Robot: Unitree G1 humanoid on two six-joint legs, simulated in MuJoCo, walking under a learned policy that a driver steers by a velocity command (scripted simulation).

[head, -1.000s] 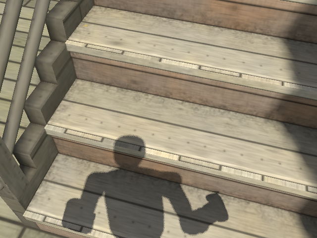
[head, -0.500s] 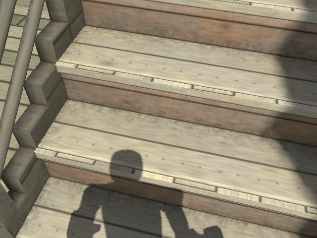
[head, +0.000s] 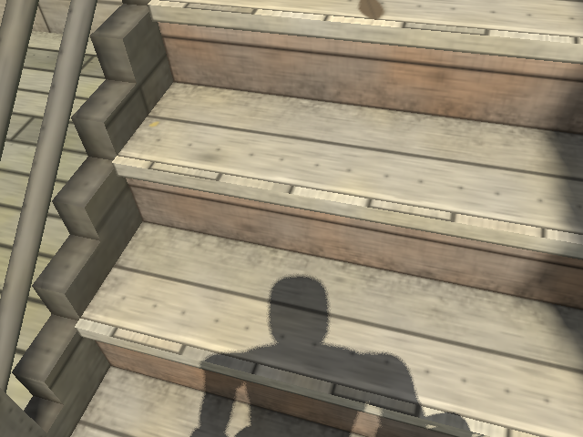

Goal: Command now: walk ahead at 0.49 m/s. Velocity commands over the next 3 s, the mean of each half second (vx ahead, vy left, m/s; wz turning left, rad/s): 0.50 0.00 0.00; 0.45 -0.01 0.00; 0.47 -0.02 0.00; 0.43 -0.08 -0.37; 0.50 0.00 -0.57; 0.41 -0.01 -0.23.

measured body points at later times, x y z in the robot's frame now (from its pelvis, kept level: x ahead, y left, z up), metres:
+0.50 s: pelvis +0.19 +0.08 +0.06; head +0.23 +0.07 +0.51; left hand +0.18 +0.34 -0.07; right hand +0.44 -0.08 -0.01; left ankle +0.30 +0.17 -0.55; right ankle +0.03 -0.07 -0.58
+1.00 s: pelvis +0.39 +0.07 +0.21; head +0.42 +0.09 +0.66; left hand +0.61 +0.20 +0.11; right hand +0.27 -0.12 +0.08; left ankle +0.30 +0.17 -0.55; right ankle +0.50 -0.05 -0.29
